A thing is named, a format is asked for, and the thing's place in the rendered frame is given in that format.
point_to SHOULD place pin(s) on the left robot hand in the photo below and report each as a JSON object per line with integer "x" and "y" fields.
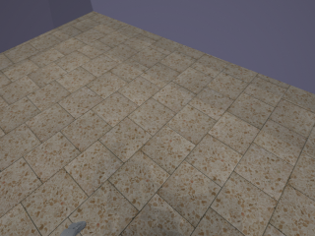
{"x": 74, "y": 228}

